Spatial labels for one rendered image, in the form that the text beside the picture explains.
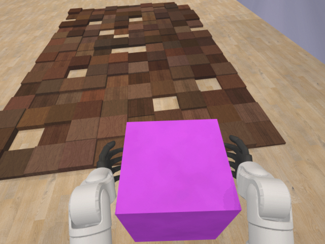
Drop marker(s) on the right robot hand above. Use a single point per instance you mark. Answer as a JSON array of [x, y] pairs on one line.
[[242, 153]]

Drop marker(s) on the carton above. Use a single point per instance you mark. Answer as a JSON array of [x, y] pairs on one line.
[[175, 181]]

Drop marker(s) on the right robot forearm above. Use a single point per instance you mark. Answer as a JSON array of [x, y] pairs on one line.
[[269, 211]]

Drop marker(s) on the left robot hand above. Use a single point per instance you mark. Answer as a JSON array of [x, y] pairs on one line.
[[106, 161]]

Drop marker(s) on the left robot forearm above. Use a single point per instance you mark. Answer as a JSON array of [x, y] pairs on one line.
[[90, 210]]

